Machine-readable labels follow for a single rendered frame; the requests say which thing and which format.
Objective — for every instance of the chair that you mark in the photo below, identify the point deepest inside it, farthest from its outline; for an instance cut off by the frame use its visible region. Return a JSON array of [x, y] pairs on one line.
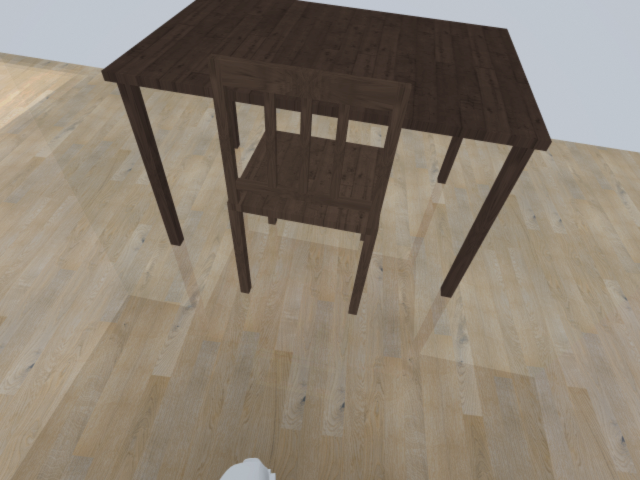
[[301, 178]]

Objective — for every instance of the table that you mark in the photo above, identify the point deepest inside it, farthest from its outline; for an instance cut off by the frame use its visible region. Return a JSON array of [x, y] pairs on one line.
[[467, 82]]

